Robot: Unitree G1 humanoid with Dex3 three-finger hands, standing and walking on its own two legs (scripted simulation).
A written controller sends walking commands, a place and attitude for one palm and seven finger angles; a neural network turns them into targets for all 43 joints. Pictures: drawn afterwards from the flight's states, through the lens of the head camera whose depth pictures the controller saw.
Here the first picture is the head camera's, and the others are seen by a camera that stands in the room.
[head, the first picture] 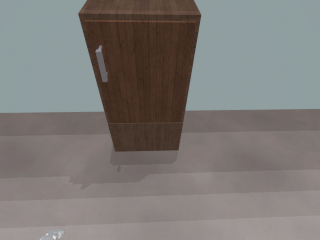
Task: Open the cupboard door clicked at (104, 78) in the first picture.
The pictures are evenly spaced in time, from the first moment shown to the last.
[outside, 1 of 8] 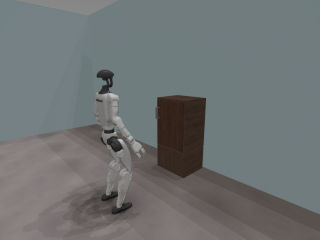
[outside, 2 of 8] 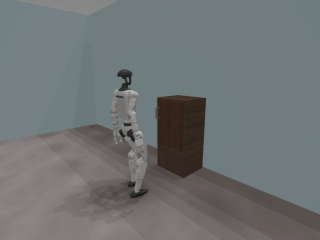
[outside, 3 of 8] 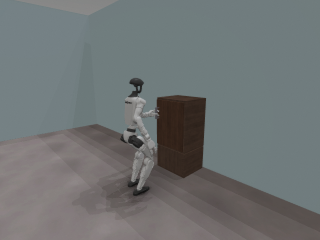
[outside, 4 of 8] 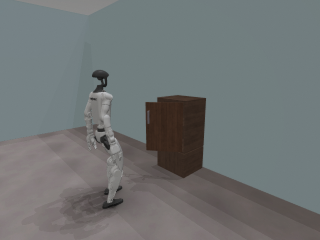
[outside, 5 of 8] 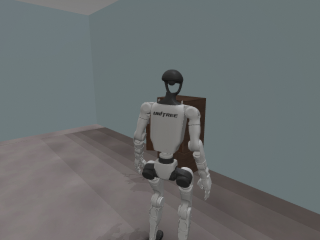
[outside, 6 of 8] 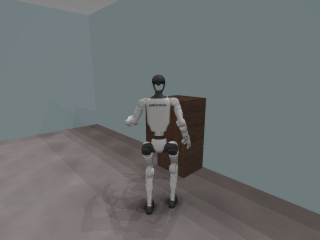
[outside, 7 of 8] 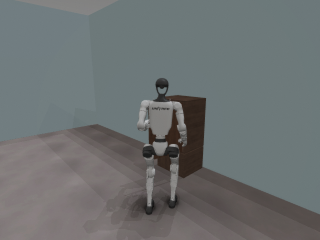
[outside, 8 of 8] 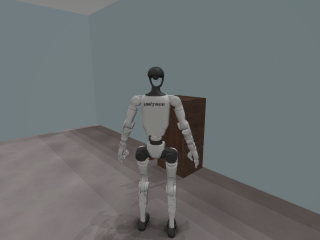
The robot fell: no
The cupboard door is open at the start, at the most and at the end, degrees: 0 80 78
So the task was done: yes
